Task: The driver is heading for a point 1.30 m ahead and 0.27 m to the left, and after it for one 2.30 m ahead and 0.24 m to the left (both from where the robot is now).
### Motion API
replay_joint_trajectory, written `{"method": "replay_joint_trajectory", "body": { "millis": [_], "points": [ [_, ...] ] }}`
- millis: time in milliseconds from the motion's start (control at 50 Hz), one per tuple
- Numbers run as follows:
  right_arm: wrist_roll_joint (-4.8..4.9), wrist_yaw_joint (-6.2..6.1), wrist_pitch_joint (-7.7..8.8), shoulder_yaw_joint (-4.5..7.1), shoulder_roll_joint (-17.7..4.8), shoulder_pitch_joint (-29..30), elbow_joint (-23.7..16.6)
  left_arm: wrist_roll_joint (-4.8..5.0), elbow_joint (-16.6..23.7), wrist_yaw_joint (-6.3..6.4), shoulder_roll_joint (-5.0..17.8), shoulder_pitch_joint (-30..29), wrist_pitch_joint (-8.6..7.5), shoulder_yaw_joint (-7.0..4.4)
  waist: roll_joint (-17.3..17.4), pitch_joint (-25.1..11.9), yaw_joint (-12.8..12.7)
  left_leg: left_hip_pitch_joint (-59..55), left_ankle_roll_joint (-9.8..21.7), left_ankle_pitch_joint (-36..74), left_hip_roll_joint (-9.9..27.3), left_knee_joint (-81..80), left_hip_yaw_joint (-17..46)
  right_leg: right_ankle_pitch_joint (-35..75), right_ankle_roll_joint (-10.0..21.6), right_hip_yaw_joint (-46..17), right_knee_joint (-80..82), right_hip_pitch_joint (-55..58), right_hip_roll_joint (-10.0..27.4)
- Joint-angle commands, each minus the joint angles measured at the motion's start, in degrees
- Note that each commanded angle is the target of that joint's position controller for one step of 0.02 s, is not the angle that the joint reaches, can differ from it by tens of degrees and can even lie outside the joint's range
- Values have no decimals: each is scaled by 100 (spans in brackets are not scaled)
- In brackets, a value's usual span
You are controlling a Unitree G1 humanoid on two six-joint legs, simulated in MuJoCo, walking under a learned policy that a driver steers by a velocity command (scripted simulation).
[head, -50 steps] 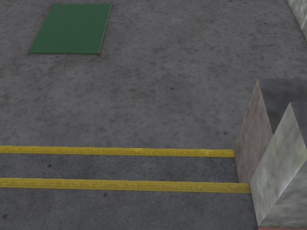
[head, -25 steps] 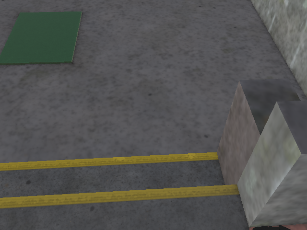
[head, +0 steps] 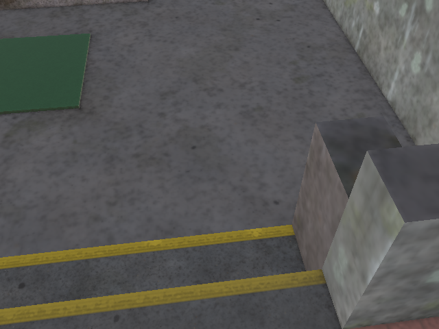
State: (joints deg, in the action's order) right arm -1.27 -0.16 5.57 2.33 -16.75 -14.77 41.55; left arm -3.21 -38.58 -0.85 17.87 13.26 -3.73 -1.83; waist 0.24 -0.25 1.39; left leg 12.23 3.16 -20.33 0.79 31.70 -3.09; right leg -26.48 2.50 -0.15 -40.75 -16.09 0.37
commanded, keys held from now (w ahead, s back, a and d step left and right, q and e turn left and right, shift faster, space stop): w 0.98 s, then w+q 0.02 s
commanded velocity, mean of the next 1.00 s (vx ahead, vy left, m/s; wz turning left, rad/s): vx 0.45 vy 0.00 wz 0.00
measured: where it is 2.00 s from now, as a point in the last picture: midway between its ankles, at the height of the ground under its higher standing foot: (191, 233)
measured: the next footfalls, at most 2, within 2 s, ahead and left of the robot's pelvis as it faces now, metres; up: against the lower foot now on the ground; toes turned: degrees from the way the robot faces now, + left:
left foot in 0.52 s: +0.39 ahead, +0.11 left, +0.00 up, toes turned +3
right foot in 1.02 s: +0.59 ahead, -0.08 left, +0.00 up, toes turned -2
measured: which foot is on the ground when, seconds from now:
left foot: down 0.00-0.10, up 0.12-0.50, down 0.52-1.00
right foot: down 0.00-0.54, up 0.56-1.00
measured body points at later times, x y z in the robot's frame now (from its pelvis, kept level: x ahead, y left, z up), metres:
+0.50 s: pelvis +0.21 +0.00 -0.01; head +0.22 +0.00 +0.44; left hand +0.14 +0.24 -0.15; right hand +0.45 -0.20 -0.09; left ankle +0.35 +0.11 -0.73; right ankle +0.00 -0.12 -0.73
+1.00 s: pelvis +0.47 +0.01 +0.00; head +0.47 +0.01 +0.45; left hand +0.65 +0.22 -0.10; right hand +0.42 -0.21 -0.16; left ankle +0.35 +0.11 -0.73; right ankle +0.55 -0.08 -0.72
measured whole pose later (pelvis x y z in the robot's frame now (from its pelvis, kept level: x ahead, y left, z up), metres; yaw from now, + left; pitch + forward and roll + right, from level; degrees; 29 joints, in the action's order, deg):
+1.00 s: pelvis +0.47 +0.01 +0.00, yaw +2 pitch +4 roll +1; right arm -3.1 2.3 5.4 -0.5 -10.5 -27.0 57.0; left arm -4.2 -46.6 -3.3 10.7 5.1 -4.4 0.2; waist -0.3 -4.8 4.9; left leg 6.8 2.6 -23.0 -3.2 25.5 -1.8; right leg -7.4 2.9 3.1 -40.2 -32.2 2.1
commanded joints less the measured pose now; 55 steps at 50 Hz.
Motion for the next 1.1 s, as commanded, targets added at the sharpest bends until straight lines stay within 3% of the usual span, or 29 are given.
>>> {"method": "replay_joint_trajectory", "body": {
  "millis": [20,60,80,100,120,160,220,340,480,520,540,560,580,600,620,640,680,720,860,880,900,940,960,1000,1020,1040,1060,1080,1100],
  "points": [
    [5,-125,1,99,-775,586,-356,-121,473,-11,242,-260,-261,-104,519,390,-296,226,967,-1261,1314,-2066,1753,34,254,312,806,94,-43],
    [-127,5,-177,174,-1079,760,-361,-19,185,-141,214,128,-319,-120,365,304,-426,744,973,-890,981,-1547,1202,1278,219,510,1570,1359,-322],
    [-230,69,-181,143,-911,592,-306,-15,143,-150,285,481,-360,-151,225,75,-556,1070,922,-661,862,-949,1068,1132,329,271,1491,2021,-171],
    [-303,118,-130,89,-589,708,-426,-117,-5,-61,587,1321,-405,-247,-466,-153,-940,1822,507,-406,313,702,612,865,904,-985,1837,2708,640],
    [-318,253,8,10,-312,903,-661,-128,-53,10,1143,2031,-431,-364,-1437,-160,-1177,3312,20,-1051,-446,2362,485,1654,2125,-3779,2776,3401,2029],
    [-188,172,207,28,-324,822,-409,-138,-296,-37,490,1661,-413,-184,-565,561,-755,4102,163,-703,-5,3748,1001,1406,1813,-2822,2979,2938,2192],
    [-443,183,60,38,-216,587,-198,-84,-153,-35,-91,953,-281,107,-332,372,-196,3239,159,269,365,3380,634,2079,1270,-1418,3294,1881,1484],
    [-190,423,-207,-141,196,1486,-295,-127,-578,-191,376,1507,-210,-21,-410,408,-442,2518,-281,1396,164,1009,62,3299,1228,-422,3485,1371,1194],
    [-72,319,-226,-91,-135,1936,-416,-162,-1090,-211,528,1578,-152,-88,-637,336,-200,1536,207,1864,-251,53,-191,5137,879,-136,2814,1770,1409],
    [45,220,-147,90,-565,791,-46,-271,-1154,-250,661,1603,-182,-111,-408,-290,307,-801,553,2338,-514,226,-289,6432,367,426,1261,744,825],
    [34,160,-111,136,-789,-705,351,-315,-1088,-276,-1,2324,-244,82,441,-1761,401,-3789,1468,2918,578,523,1095,4611,-65,476,-609,-1139,233],
    [-37,95,-134,170,-879,-2251,718,-356,-1074,-460,-341,2404,-273,266,1164,-2831,959,-5102,2443,2695,2073,-620,3748,-426,-242,-4,-2708,-2173,-616],
    [-258,61,2,207,-815,-2736,1094,-76,-848,-520,-118,1050,-266,91,587,-1323,1255,-3865,1702,1715,1778,-1131,3699,-329,36,-818,-3958,-2999,-377],
    [-187,59,96,239,-854,-1707,988,-25,-764,-417,28,559,-320,15,457,-112,818,-2127,1379,726,1726,-1439,3059,187,192,-793,-4094,-3276,135],
    [-109,15,83,87,-336,-905,816,-181,-767,-265,145,455,-308,-10,299,-155,473,-1120,1340,534,1552,-1724,2702,435,294,-759,-3712,-2783,394],
    [-35,-5,85,-72,130,-498,772,-314,-779,-183,-131,505,-258,80,218,-217,122,-463,1275,1069,1430,-1881,2268,731,314,-758,-3409,-2329,614],
    [-87,-33,115,-183,473,-108,746,-289,-836,-178,-498,679,-83,198,108,-204,-322,473,1229,1416,1274,-2212,1859,720,191,-691,-2955,-1772,738],
    [-131,-39,217,-104,217,-93,749,-177,-835,-249,-287,535,-22,151,255,-42,-274,799,1202,1394,1029,-2384,1345,1117,49,-381,-2280,-1971,688],
    [-316,280,134,-143,-69,-937,1112,-162,-659,-378,-392,-586,-20,155,327,-249,-72,1185,1074,3643,703,-1779,563,3375,-75,215,-518,-1286,347],
    [-302,314,129,-149,-105,-1002,1151,-181,-627,-371,-288,-693,-3,124,395,-165,-40,1197,1057,3302,737,-1755,627,3201,-63,259,-485,-1168,278],
    [-485,330,124,-167,-177,-1058,1146,-335,-787,-392,-237,-143,-32,85,550,-239,-229,1328,1021,3317,839,-1329,670,3308,-16,281,-1607,-790,247],
    [-366,256,120,-126,-311,-928,1171,-214,-649,-281,3,-479,-123,9,342,-33,-247,171,1080,3865,1317,-998,1124,2304,34,-169,-1103,-1927,469],
    [-55,193,73,-70,-341,-1148,1224,-96,-427,-212,-11,-1193,-151,2,127,25,129,-776,1052,3686,1305,-1011,1190,1259,-7,149,125,-2350,301],
    [-77,199,-54,-17,-536,-1343,1449,76,-422,-97,-250,-1040,-176,43,300,-140,27,-824,1077,4162,1246,-504,1261,1654,150,595,1114,-1058,-22],
    [-226,256,-19,-9,-525,-1354,1462,175,-619,-16,24,-363,-245,-67,233,-519,-144,-146,927,4522,867,236,1053,2196,407,433,1112,368,-84],
    [-396,306,78,-174,123,-1673,1445,108,-869,70,542,887,-288,-193,-897,-1726,-371,1248,325,2260,86,2230,557,3840,1591,-1029,1008,2822,1075],
    [-388,335,232,-379,696,-1786,1236,19,-1017,35,573,1827,-336,-176,-1800,-2462,-788,3464,-58,-1753,-676,4174,643,3170,2821,-3384,1739,4462,2246],
    [-180,336,229,-175,78,-647,1077,-221,-1236,64,392,1857,-373,-280,-629,-857,-1139,4416,73,-1139,-235,4818,1311,1673,2247,-3387,2267,3038,2245],
    [-166,270,151,-161,8,-252,1004,-76,-1191,61,27,1185,-369,-170,-191,-218,-739,4444,100,-308,75,4946,1139,1666,1834,-2531,2297,1931,2114]
  ]
}}
Over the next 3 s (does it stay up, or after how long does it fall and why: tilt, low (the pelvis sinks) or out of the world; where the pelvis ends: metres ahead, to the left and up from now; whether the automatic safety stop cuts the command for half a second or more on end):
stays up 1.49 0.31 -0.38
